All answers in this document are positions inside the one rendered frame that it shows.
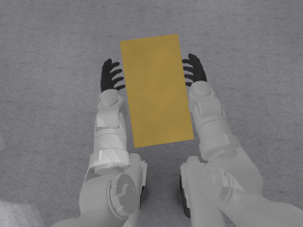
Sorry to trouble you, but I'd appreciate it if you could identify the right robot foot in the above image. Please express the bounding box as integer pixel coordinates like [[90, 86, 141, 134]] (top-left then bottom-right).
[[179, 175, 191, 218]]

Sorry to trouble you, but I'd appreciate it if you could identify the robot left forearm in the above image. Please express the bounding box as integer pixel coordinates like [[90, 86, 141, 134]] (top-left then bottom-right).
[[82, 89, 130, 186]]

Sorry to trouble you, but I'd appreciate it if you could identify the robot right forearm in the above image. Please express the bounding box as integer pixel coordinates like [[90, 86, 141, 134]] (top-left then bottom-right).
[[187, 80, 254, 164]]

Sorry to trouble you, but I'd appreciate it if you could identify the robot right upper arm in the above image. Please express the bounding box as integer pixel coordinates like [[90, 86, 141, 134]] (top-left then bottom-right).
[[201, 158, 303, 227]]

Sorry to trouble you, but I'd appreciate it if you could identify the robot left upper arm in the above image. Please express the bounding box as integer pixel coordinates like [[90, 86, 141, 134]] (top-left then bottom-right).
[[50, 171, 139, 227]]

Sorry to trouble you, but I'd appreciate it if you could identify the right robot shin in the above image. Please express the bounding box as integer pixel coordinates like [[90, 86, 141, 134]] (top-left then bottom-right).
[[184, 156, 205, 208]]

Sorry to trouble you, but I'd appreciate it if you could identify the carton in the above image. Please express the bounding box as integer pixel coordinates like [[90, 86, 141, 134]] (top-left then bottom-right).
[[120, 33, 194, 148]]

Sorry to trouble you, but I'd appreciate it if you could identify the robot right hand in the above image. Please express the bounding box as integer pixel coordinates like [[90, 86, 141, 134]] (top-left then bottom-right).
[[182, 53, 207, 87]]

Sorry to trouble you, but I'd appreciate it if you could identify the robot left hand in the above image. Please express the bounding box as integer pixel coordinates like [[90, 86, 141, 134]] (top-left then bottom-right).
[[100, 59, 126, 92]]

